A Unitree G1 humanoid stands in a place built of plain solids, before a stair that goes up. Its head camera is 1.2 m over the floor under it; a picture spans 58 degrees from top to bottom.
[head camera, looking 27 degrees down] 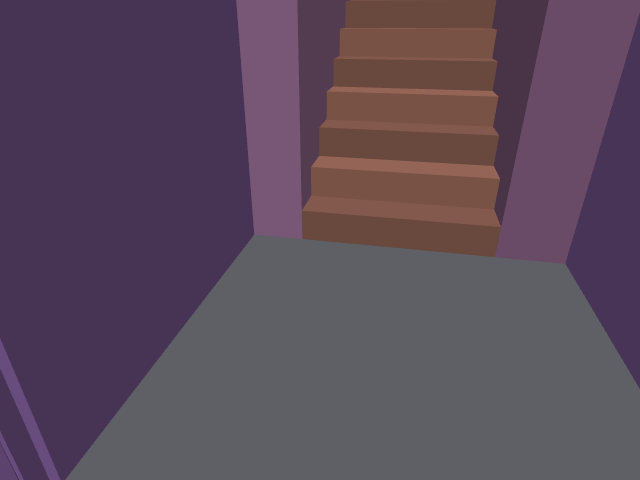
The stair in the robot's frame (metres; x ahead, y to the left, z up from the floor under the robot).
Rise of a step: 0.19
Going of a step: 0.26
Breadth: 1.14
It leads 12 degrees to the right of straight ahead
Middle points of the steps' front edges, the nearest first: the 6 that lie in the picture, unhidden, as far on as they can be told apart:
2.25 -0.44 0.19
2.50 -0.49 0.38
2.75 -0.54 0.57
3.01 -0.60 0.76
3.26 -0.65 0.95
3.51 -0.70 1.14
